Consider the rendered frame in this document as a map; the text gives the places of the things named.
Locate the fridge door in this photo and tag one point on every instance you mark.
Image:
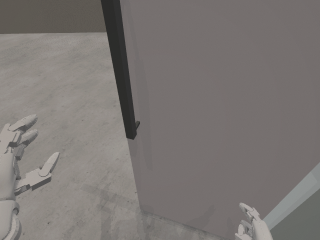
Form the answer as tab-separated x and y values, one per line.
227	93

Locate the handle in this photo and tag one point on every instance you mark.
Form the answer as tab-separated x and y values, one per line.
116	39

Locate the robot left forearm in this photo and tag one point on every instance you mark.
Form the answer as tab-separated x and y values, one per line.
10	226

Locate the right robot hand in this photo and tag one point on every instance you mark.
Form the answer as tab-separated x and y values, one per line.
257	230

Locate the left robot hand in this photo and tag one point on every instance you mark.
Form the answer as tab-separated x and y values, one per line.
12	144

